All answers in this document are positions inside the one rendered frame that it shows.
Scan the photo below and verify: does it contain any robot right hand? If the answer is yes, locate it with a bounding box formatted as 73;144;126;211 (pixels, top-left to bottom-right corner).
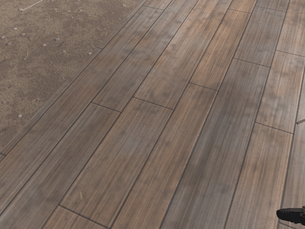
276;206;305;226

